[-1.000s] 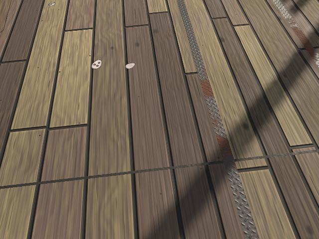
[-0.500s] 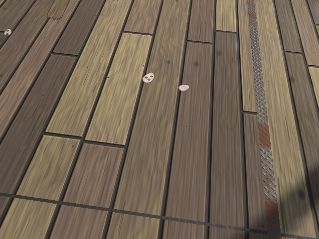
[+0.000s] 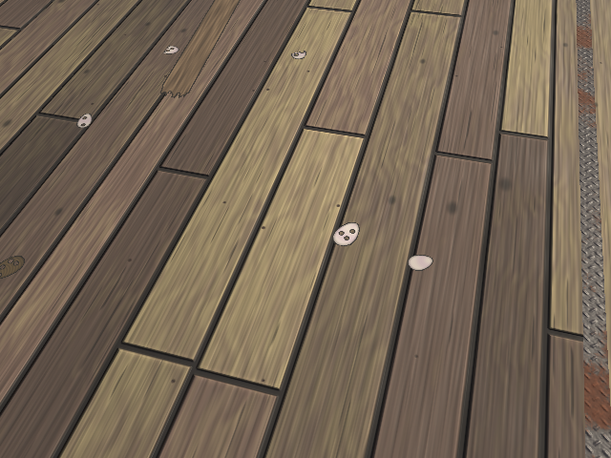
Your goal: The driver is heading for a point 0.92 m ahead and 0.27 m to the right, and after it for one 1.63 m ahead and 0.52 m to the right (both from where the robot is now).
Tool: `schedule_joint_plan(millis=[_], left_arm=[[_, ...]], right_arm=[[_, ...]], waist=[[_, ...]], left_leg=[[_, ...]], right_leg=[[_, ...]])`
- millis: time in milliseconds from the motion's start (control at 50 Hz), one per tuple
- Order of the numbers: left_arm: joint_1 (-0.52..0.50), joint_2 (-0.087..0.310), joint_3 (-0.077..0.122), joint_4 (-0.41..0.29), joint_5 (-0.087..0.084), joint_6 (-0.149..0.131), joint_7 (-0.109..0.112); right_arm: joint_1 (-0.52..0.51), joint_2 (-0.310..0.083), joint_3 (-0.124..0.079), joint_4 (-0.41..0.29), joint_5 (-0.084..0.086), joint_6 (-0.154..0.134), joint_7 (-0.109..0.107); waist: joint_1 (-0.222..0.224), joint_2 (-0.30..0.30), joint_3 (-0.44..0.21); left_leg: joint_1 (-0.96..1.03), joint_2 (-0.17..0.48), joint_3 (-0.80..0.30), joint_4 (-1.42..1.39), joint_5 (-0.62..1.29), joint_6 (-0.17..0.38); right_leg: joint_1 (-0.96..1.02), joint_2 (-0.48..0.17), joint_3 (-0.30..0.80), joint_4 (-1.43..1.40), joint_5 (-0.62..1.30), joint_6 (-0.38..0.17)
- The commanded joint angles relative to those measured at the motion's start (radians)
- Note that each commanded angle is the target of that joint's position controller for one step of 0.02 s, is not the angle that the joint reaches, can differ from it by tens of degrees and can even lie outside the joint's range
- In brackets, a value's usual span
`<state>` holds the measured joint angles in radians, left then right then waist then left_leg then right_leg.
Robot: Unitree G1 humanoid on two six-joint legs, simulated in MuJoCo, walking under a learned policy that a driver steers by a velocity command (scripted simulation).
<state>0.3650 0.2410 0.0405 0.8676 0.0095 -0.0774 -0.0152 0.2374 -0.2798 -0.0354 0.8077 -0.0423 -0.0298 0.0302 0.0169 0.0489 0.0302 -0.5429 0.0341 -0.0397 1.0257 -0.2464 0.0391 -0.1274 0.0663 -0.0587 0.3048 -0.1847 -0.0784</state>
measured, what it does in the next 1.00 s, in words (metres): walks ahead, turning right: left foot, then right foot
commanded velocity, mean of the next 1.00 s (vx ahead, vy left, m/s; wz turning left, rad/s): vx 0.50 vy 0.00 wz -0.26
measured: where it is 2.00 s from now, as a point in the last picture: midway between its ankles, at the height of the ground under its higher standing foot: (426, 283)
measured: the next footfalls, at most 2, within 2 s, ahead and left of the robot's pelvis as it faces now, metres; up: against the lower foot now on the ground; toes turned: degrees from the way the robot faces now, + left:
left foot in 0.26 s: +0.30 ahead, +0.12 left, +0.00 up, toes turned +3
right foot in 0.84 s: +0.57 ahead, -0.08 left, +0.00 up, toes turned -18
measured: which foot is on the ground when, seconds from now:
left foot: up 0.00-0.24, down 0.26-0.82, up 0.84-1.00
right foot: down 0.00-0.28, up 0.30-0.82, down 0.84-1.00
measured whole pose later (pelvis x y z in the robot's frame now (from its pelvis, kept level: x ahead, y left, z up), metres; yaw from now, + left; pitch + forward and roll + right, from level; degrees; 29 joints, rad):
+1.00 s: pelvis +0.52 -0.02 -0.01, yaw -20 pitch +0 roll +0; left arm 0.25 0.27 0.08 0.89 0.00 -0.02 -0.01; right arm 0.22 -0.23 -0.03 0.85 -0.03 -0.07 0.00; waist 0.00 0.01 0.06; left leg -0.46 0.08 -0.01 1.19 -0.33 0.00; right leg -0.25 0.14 -0.04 0.43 -0.19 -0.15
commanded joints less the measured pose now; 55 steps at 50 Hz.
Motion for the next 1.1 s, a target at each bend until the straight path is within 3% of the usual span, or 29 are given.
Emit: schedule_joint_plan(millis=[20,80,180,220,240,260,280,300,320,340,360,400,480,600,700,760,800,820,840,860,880,900,920,940,960,1000,1040,1100], left_arm=[[0.02,0.113,0.023,-0.024,-0.006,-0.017,0.0],[0.06,0.123,0.024,0.004,-0.006,-0.017,-0.002],[0.11,0.144,0.026,0.047,0.003,-0.009,0.008],[0.093,0.155,0.029,0.055,0.006,-0.004,0.015],[0.082,0.161,0.029,0.059,0.006,0.0,0.017],[0.079,0.152,0.025,0.062,0.004,0.004,0.017],[0.068,0.119,0.013,0.029,-0.002,0.002,0.016],[0.179,0.021,-0.007,0.007,-0.026,0.003,0.011],[0.113,0.14,0.024,0.024,0.007,0.012,0.02],[0.053,0.129,0.026,0.008,0.002,0.009,0.015],[0.024,0.103,0.019,0.008,-0.003,0.007,0.01],[0.037,0.082,0.018,0.027,0.014,0.031,0.0],[-0.021,0.059,0.02,0.017,0.019,0.061,-0.02],[-0.221,0.038,0.011,-0.049,0.015,0.06,-0.031],[-0.366,0.022,-0.006,-0.11,0.021,0.055,-0.041],[-0.337,0.038,0.001,-0.115,0.025,0.055,-0.038],[-0.211,0.067,0.018,-0.082,0.028,0.053,-0.03],[-0.09,0.093,0.034,-0.047,0.032,0.046,-0.024],[0.067,0.163,0.064,-0.005,0.045,0.042,-0.011],[0.048,0.278,0.095,-0.018,0.04,0.048,0.003],[0.072,0.277,0.096,-0.02,0.003,0.061,0.002],[0.007,0.244,0.089,-0.014,-0.002,0.063,0.011],[-0.038,0.185,0.075,-0.016,-0.005,0.06,0.012],[-0.083,0.153,0.067,-0.022,-0.004,0.054,0.015],[-0.107,0.129,0.058,-0.025,-0.009,0.046,0.019],[-0.092,0.137,0.056,-0.022,-0.014,0.026,0.016],[-0.061,0.168,0.063,-0.017,-0.012,0.017,0.013],[0.001,0.173,0.065,-0.011,-0.011,0.02,0.012]], right_arm=[[-0.062,-0.037,0.0,-0.07,0.0,-0.005,0.007],[-0.173,-0.012,0.017,-0.097,0.008,-0.01,0.011],[-0.257,-0.035,0.015,-0.119,0.013,-0.017,0.003],[-0.214,-0.05,0.007,-0.106,0.009,-0.023,-0.004],[-0.128,-0.061,-0.001,-0.076,0.005,-0.029,-0.01],[0.023,-0.084,-0.015,-0.022,-0.005,-0.039,-0.019],[0.203,-0.154,-0.036,0.013,-0.026,-0.047,-0.032],[0.242,-0.248,-0.062,0.024,-0.026,-0.039,-0.036],[0.189,-0.19,-0.054,0.02,0.019,-0.028,-0.03],[0.094,-0.135,-0.039,0.01,0.025,-0.029,-0.028],[0.045,-0.084,-0.027,0.008,0.019,-0.037,-0.025],[0.017,-0.04,-0.014,0.024,0.021,-0.053,-0.032],[0.074,-0.062,-0.022,0.064,0.029,-0.084,-0.034],[0.137,-0.051,-0.017,0.104,0.028,-0.082,-0.04],[0.222,-0.062,-0.018,0.15,0.024,-0.073,-0.056],[0.211,-0.089,-0.023,0.159,0.019,-0.06,-0.067],[0.189,-0.119,-0.032,0.155,0.015,-0.045,-0.071],[0.182,-0.131,-0.035,0.148,0.017,-0.037,-0.07],[0.158,-0.125,-0.034,0.122,0.022,-0.037,-0.065],[0.197,-0.005,-0.012,0.056,0.029,-0.046,-0.04],[0.08,-0.088,-0.03,0.021,0.023,-0.059,-0.035],[0.016,-0.077,-0.024,-0.007,0.031,-0.074,-0.03],[0.022,-0.078,-0.022,-0.002,0.033,-0.084,-0.032],[0.029,-0.075,-0.025,0.007,0.023,-0.076,-0.034],[0.05,-0.068,-0.023,0.008,0.005,-0.057,-0.033],[0.061,-0.048,-0.021,0.002,-0.008,-0.021,-0.026],[0.013,-0.035,-0.018,-0.022,-0.008,-0.006,-0.02],[-0.125,-0.04,-0.016,-0.074,-0.003,-0.002,-0.017]], waist=[[-0.009,-0.122,0.031],[0.02,-0.125,0.036],[0.033,-0.125,0.047],[0.001,-0.126,0.028],[-0.038,-0.121,-0.016],[-0.1,-0.087,-0.099],[-0.168,-0.003,-0.221],[-0.114,0.234,-0.32],[-0.114,0.075,-0.251],[-0.075,0.032,-0.116],[-0.053,0.0,-0.055],[-0.008,0.029,-0.013],[0.005,0.013,0.012],[-0.029,0.003,0.064],[-0.071,0.006,0.084],[-0.038,0.034,0.047],[0.022,0.056,-0.033],[0.075,0.044,-0.102],[0.152,-0.029,-0.186],[0.074,-0.27,-0.251],[0.117,-0.144,-0.287],[0.085,-0.101,-0.138],[0.044,-0.034,-0.058],[0.002,-0.003,-0.012],[-0.03,-0.013,-0.012],[-0.049,-0.031,-0.03],[-0.044,-0.051,-0.019],[0.003,-0.083,0.013]], left_leg=[[-0.104,0.044,0.042,-0.116,0.103,-0.027],[-0.051,0.034,0.081,-0.299,0.199,-0.032],[0.003,0.007,0.096,-0.437,0.18,0.009],[0.084,-0.022,0.104,-0.481,0.105,0.04],[0.195,-0.052,0.115,-0.521,0.086,0.059],[0.393,-0.062,0.114,-0.572,0.108,0.088],[0.645,0.129,-0.092,-0.59,0.019,0.144],[0.864,0.396,-0.565,-0.695,-0.054,0.273],[0.787,0.362,-0.605,-0.741,-0.079,0.261],[0.659,0.326,-0.434,-0.757,-0.046,0.232],[0.55,0.281,-0.323,-0.798,0.045,0.202],[0.429,0.209,-0.169,-0.854,0.128,0.139],[0.414,0.196,-0.04,-0.916,0.217,0.126],[0.473,0.165,0.119,-0.923,0.342,0.095],[0.6,0.196,0.202,-0.864,0.537,0.082],[0.675,0.217,0.249,-0.727,0.885,0.069],[0.686,0.225,0.273,-0.504,1.091,0.069],[0.625,0.221,0.28,-0.313,1.02,0.063],[0.428,0.192,0.288,-0.028,0.747,0.035],[-0.034,-0.016,0.262,0.351,-0.212,-0.024],[-0.17,-0.063,0.026,0.456,-0.265,-0.023],[-0.237,0.01,-0.009,0.401,-0.154,-0.014],[-0.187,0.044,0.001,0.301,-0.087,-0.015],[-0.127,0.066,0.001,0.227,-0.071,-0.025],[-0.061,0.075,-0.001,0.18,-0.069,-0.042],[-0.016,0.074,0.014,0.111,-0.071,-0.069],[-0.034,0.072,0.034,0.03,-0.016,-0.089],[-0.1,0.068,0.043,-0.122,0.108,-0.105]], right_leg=[[0.028,-0.24,0.179,-0.181,0.275,-0.127],[0.033,-0.218,0.124,-0.174,0.34,-0.107],[0.137,-0.278,0.132,-0.118,0.436,-0.096],[0.175,-0.291,0.123,-0.034,0.59,-0.081],[0.179,-0.277,0.106,0.072,0.701,-0.068],[0.124,-0.236,0.067,0.25,0.704,-0.048],[-0.059,-0.19,0.03,0.526,0.431,-0.027],[-0.401,-0.003,-0.021,0.874,-0.271,0.013],[-0.494,-0.035,0.106,0.951,-0.318,-0.002],[-0.514,-0.08,0.125,0.939,-0.232,-0.01],[-0.481,-0.113,0.124,0.886,-0.17,-0.008],[-0.398,-0.143,0.121,0.814,-0.121,0.01],[-0.449,-0.152,0.113,0.783,-0.018,0.034],[-0.553,-0.148,0.062,0.565,0.173,0.05],[-0.53,-0.12,-0.043,0.369,0.173,0.009],[-0.434,-0.058,-0.095,0.322,0.049,-0.048],[-0.284,0.01,-0.117,0.304,-0.055,-0.1],[-0.125,0.034,-0.099,0.242,-0.053,-0.132],[0.12,-0.064,0.063,0.167,-0.094,-0.189],[0.425,-0.375,0.59,0.118,-0.052,-0.344],[0.441,-0.408,0.794,0.002,-0.028,-0.384],[0.333,-0.39,0.631,-0.023,0.018,-0.345],[0.198,-0.35,0.536,-0.046,0.119,-0.298],[0.098,-0.296,0.454,-0.058,0.216,-0.257],[0.031,-0.252,0.391,-0.07,0.291,-0.239],[-0.015,-0.213,0.338,-0.076,0.379,-0.233],[-0.046,-0.184,0.314,-0.092,0.37,-0.221],[-0.028,-0.16,0.324,-0.103,0.327,-0.185]])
